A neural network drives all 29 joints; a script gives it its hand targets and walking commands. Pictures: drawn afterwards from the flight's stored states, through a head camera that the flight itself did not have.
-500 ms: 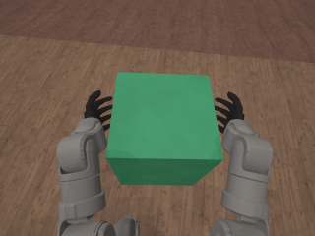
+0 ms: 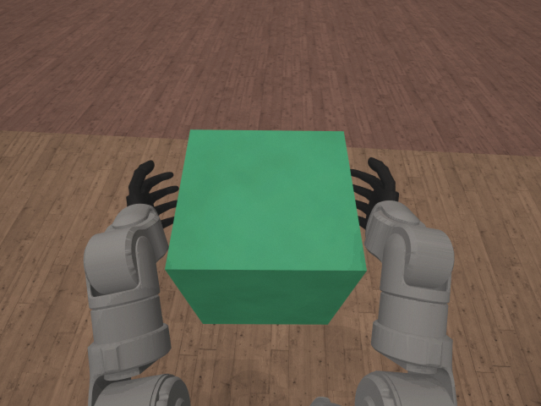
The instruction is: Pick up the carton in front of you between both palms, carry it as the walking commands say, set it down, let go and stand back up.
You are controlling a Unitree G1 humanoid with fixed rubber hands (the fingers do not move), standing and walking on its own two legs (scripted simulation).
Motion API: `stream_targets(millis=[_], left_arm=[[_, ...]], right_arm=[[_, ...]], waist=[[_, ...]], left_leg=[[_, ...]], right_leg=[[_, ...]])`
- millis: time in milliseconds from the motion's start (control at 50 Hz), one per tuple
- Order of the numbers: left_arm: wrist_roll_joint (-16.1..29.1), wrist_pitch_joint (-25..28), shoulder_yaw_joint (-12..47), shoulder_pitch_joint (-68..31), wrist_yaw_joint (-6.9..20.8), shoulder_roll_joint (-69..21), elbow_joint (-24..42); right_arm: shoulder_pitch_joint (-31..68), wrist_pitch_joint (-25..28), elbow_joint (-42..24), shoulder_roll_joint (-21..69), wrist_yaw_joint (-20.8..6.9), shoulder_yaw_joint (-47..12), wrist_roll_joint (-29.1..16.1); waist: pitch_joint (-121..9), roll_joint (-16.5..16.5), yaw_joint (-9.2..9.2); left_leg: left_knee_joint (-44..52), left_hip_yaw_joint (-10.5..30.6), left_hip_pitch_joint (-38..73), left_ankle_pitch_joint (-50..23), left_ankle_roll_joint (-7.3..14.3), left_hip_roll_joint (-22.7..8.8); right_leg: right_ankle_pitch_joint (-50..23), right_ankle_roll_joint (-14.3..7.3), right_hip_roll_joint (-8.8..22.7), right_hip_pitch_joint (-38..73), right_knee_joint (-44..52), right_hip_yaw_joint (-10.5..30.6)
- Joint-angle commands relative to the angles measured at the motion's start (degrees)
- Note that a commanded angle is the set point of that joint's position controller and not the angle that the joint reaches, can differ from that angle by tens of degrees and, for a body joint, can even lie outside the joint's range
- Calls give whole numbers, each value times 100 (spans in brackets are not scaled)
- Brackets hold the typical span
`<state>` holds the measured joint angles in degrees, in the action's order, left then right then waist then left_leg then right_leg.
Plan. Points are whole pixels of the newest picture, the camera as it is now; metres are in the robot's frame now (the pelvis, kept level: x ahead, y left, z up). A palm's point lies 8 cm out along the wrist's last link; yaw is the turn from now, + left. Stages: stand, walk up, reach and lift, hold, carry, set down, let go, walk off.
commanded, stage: carry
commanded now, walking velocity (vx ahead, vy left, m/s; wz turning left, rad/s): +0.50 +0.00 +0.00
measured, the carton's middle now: (266, 237) +0.36 +0.00 +0.08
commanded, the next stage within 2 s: none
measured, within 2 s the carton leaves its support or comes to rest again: neither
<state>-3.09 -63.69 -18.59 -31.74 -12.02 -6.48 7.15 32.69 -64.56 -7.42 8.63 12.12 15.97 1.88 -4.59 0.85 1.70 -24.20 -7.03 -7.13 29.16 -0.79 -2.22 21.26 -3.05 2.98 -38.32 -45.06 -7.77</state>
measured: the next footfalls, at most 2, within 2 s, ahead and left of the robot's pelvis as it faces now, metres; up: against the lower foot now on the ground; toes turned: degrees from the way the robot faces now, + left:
right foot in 0.02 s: +0.19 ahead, -0.11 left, +0.04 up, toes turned -7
left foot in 0.42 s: +0.42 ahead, +0.11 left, +0.07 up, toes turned +7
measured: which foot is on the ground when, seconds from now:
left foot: down 0.00-0.04, up 0.06-0.40, down 0.42-0.82, up 0.84-1.00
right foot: up 0.00-0.00, down 0.02-0.44, up 0.46-0.80, down 0.82-1.00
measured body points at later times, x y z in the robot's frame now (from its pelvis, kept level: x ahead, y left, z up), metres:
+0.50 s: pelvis +0.29 +0.02 +0.04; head +0.30 +0.02 +0.49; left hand +0.66 +0.16 +0.17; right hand +0.64 -0.15 +0.18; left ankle +0.38 +0.10 -0.67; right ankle +0.17 -0.09 -0.61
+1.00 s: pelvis +0.58 -0.02 +0.09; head +0.60 -0.02 +0.54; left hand +0.92 +0.17 +0.22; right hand +0.95 -0.14 +0.22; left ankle +0.54 +0.08 -0.53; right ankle +0.62 -0.10 -0.63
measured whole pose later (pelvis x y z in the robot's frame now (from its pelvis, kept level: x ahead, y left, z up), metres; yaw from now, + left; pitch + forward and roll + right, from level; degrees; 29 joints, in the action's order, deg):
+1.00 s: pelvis +0.58 -0.02 +0.09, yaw +1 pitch +4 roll -1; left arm -0.8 -64.2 -15.5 -30.8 -13.2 -8.9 6.5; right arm 31.7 -63.4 -6.0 7.6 11.7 20.3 3.8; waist -2.0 1.1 -5.7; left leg -76.6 -1.8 -35.8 26.3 3.0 -0.8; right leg 23.6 -3.8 -0.2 -23.0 -34.2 -8.5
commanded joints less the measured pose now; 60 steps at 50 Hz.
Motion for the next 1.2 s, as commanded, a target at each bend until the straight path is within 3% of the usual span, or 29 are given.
stream_targets(millis=[0, 20, 40, 60, 100, 120, 180, 300, 340, 380, 400, 420, 440, 460, 500, 540, 580, 720, 760, 800, 820, 840, 860, 900, 920, 980, 1100, 1160, 1180], left_arm=[[968, -57, 3298, -3300, 46, -3847, -143], [938, -47, 3261, -3121, 24, -3827, -279], [924, -5, 3316, -3263, -21, -3790, -178], [1061, -19, 3400, -3358, -11, -4002, -190], [1383, 62, 3731, -3828, 77, -4404, 324], [1499, 121, 3843, -4041, 122, -4523, 488], [1712, 249, 4056, -4139, 196, -4545, 823], [1409, 135, 3726, -3229, 66, -3819, 637], [1187, 56, 3577, -3032, 17, -3659, 468], [994, -24, 3415, -2932, -32, -3557, 309], [903, -64, 3324, -2928, -50, -3508, 228], [840, -116, 3205, -2910, -50, -3480, 190], [798, -137, 3119, -2976, -42, -3490, 98], [783, -102, 3066, -3211, -44, -3633, 55], [767, -34, 2978, -3262, 1, -3967, -3], [719, 95, 2981, -3337, 54, -4136, 1], [673, 191, 3106, -3368, 41, -4089, 103], [845, 155, 3304, -3096, -36, -3606, 352], [902, 82, 3300, -3105, -35, -3580, 240], [933, 40, 3247, -3062, -37, -3570, -16], [874, 35, 3219, -2886, -73, -3527, -117], [884, 37, 3261, -3036, -106, -3544, -86], [1029, -3, 3366, -3138, -78, -3759, -52], [1352, 60, 3703, -3648, 33, -4218, 388], [1476, 112, 3824, -3916, 87, -4381, 540], [1718, 221, 4056, -4117, 182, -4485, 804], [1411, 104, 3722, -3253, 61, -3848, 514], [1061, -9, 3458, -3004, -21, -3638, 252], [939, -51, 3355, -2932, -50, -3577, 173]], right_arm=[[2840, 4, 61, 3488, -41, -3067, -708], [2966, -5, 27, 3405, -26, -3010, -647], [3057, -20, -67, 3532, -38, -2990, -672], [3346, -3, -84, 3651, -36, -2969, -679], [3298, 79, -49, 3836, -79, -2809, -716], [3319, 130, -58, 3928, -96, -2803, -714], [3246, 246, -260, 3856, -51, -2898, -689], [2963, 159, -422, 3408, -13, -3134, -790], [2882, 81, -258, 3336, -27, -3128, -811], [2796, 34, 19, 3387, -30, -3089, -849], [2677, 29, 222, 3388, -11, -3017, -860], [2638, 31, 331, 3339, 15, -2982, -832], [2712, 24, 414, 3447, 26, -3031, -783], [3034, 13, 170, 3650, -10, -3164, -952], [3629, 105, -251, 4160, -123, -3523, -1265], [4038, 241, -488, 4497, -244, -3784, -1516], [3980, 344, -552, 4447, -291, -3850, -1612], [3006, 249, -304, 3665, -90, -3398, -1125], [2887, 174, -215, 3488, -31, -3251, -947], [2759, 103, -92, 3347, 6, -3142, -829], [2890, 73, -166, 3243, 17, -3081, -781], [2989, 33, -206, 3387, 7, -3024, -780], [3157, 26, -136, 3464, 8, -2957, -743], [3112, 75, -60, 3681, -41, -2766, -728], [3179, 117, -59, 3800, -66, -2755, -712], [3191, 219, -228, 3786, -39, -2854, -659], [2950, 139, -327, 3364, -5, -3047, -728], [2845, 52, 11, 3381, -28, -3050, -802], [2718, 43, 211, 3387, -16, -2997, -834]], waist=[[-2080, 543, -600], [-2427, -203, -899], [-2620, -1933, -700], [-2423, -1522, -694], [-2227, -159, -691], [-2227, -33, -595], [-2222, -530, -471], [-1792, -829, -494], [-1698, -990, -294], [-1920, -866, 213], [-2349, -332, 418], [-2738, 903, 506], [-2515, 1820, 528], [-2288, 969, 415], [-2107, -105, 351], [-2159, 104, 132], [-2045, 436, 141], [-1632, 729, 135], [-1645, 930, -118], [-2256, 409, -627], [-2579, -540, -890], [-2657, -2095, -675], [-2469, -1418, -681], [-2259, -105, -698], [-2229, -30, -597], [-2167, -512, -479], [-1748, -858, -427], [-1857, -896, 144], [-2227, -483, 351]], left_leg=[[-1494, -230, -155, -4784, 546, -747], [-3023, -348, -1324, -3846, 245, -366], [-4473, -10, -2903, -1074, 83, 358], [-5671, 642, -3660, 61, 186, 472], [-6264, 924, -4194, -121, 364, 120], [-5933, 964, -4251, -216, 436, -22], [-5133, 722, -4083, -482, 437, -143], [-2408, 108, -3130, -959, 252, -127], [-1772, -454, -2312, -987, 288, 174], [-1040, -987, -675, -1204, 393, 726], [-987, -585, 659, -1052, 507, 598], [-42, 2496, 1538, 526, 1147, -970], [978, 4954, 2113, -46, 1827, -1772], [659, 4682, 2095, -1016, 1932, -1908], [-1, 3419, 1485, -2262, 1679, -1621], [216, 2674, 1167, -1394, 1322, -1421], [512, 2351, 1055, -1095, 1349, -1377], [781, 938, 758, -2111, 1191, -1126], [294, 540, 481, -3218, 986, -1037], [-1709, -244, -314, -4653, 511, -702], [-3348, -280, -1614, -3574, 198, -274], [-4589, 100, -3215, -324, 78, 487], [-5753, 709, -3791, 109, 205, 402], [-6136, 926, -4251, -73, 370, 99], [-5787, 975, -4291, -162, 439, -38], [-4995, 720, -4137, -442, 431, -153], [-2188, -17, -2795, -939, 263, -54], [-1188, -892, -881, -1214, 357, 632], [-1020, -802, 351, -1058, 466, 738]], right_leg=[[-382, -188, -826, 3061, 1028, -870], [525, -468, -89, 4379, 1520, 730], [776, -1320, 1478, 5109, 2526, 4200], [-229, -1633, 1682, 5131, 2778, 4879], [-1619, -1529, 1589, 4779, 1967, 3718], [-1647, -1272, 1465, 4690, 1975, 3269], [-807, -997, 1302, 4416, 2294, 2457], [-1175, -865, 1019, 3784, 2767, 1119], [-1631, -682, 937, 3520, 2652, 751], [-2870, -361, 766, 3025, 1364, 168], [-3028, -89, 539, 2449, 91, -177], [-1823, 271, 42, 1157, -1721, -186], [903, 363, -754, -447, -2851, 322], [938, 201, -413, -885, -3661, 925], [546, 13, -83, -1070, -3813, 990], [332, -98, 48, -900, -3283, 984], [52, -73, 84, -965, -2959, 769], [28, 71, 9, -28, -253, -21], [43, -10, -391, 991, 231, -549], [-399, -198, -797, 3395, 1073, -776], [984, -617, 250, 4549, 1734, 1448], [552, -1415, 1550, 5299, 2662, 4528], [-421, -1647, 1693, 5214, 2627, 4751], [-1707, -1497, 1568, 4813, 1944, 3657], [-1643, -1248, 1449, 4696, 1984, 3246], [-763, -1024, 1328, 4379, 2341, 2486], [-1143, -808, 998, 3534, 2790, 1034], [-2390, -428, 817, 2929, 1701, 328], [-2915, -178, 592, 2520, 539, -66]])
